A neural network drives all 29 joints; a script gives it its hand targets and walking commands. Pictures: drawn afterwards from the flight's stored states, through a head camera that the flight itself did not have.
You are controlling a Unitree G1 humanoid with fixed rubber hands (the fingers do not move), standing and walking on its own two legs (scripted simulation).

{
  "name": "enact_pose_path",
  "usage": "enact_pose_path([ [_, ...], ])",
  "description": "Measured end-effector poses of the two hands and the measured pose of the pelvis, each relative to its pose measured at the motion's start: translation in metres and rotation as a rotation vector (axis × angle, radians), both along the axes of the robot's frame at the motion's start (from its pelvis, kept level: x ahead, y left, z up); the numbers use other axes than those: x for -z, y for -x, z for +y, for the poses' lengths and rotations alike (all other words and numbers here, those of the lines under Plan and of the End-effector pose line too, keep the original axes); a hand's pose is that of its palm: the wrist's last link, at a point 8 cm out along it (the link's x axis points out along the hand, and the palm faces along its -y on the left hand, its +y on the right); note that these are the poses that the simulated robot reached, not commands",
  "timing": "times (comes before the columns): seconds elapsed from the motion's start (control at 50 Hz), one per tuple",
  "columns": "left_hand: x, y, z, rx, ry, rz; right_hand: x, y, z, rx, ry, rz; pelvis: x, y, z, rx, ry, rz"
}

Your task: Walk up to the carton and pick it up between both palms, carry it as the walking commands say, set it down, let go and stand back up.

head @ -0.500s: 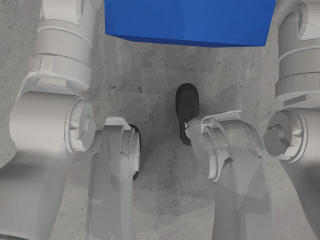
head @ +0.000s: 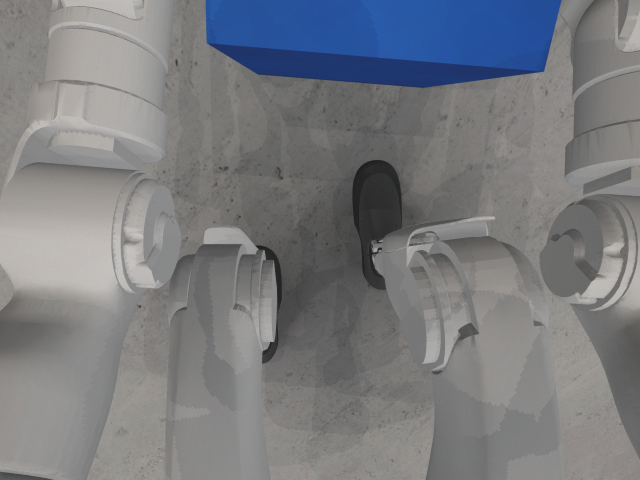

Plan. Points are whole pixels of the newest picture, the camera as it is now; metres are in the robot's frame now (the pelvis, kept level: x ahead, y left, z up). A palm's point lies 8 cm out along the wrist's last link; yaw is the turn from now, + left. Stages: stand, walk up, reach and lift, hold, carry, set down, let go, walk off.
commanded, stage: set down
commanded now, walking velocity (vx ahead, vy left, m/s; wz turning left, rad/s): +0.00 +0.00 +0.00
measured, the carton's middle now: out of the picture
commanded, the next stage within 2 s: none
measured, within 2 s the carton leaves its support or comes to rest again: neither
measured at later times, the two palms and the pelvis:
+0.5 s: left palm out of the picture +0.59 +0.09 -0.17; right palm out of the picture +0.54 -0.23 -0.17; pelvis +0.00 +0.00 -0.01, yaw +0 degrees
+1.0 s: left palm out of the picture +0.59 +0.09 -0.17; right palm out of the picture +0.54 -0.24 -0.18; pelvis +0.00 +0.00 -0.01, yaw +0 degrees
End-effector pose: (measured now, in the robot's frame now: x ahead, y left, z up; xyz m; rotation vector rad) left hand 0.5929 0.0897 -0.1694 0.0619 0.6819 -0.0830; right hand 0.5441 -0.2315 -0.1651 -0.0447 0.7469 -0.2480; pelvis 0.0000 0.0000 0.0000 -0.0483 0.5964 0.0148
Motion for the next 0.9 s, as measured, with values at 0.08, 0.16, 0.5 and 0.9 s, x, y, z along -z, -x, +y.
enact_pose_path([
  [0.08,0.0006,-0.0004,0.0003,0.006,0.01,0.0,0.0013,0.001,-0.0003,0.008,-0.011,0.0,0.0015,-0.0001,0.0015,0.0,0.004,0.002],
  [0.16,0.0011,-0.0008,0.0001,0.012,0.018,0.0,0.0027,0.0013,-0.0012,0.014,-0.022,0.0,0.0027,-0.0002,0.0015,0.0,0.004,0.005],
  [0.5,0.0029,-0.0019,0.0024,0.039,0.042,-0.002,0.0055,0.0013,-0.0033,0.015,-0.059,-0.01,0.0065,-0.0002,0.0011,0.0,0.004,0.008],
  [0.9,0.0042,-0.0022,0.004,0.055,0.052,-0.006,0.0083,0.0021,-0.0046,0.019,-0.085,-0.024,0.0069,-0.0007,0.001,-0.002,0.004,0.009],
])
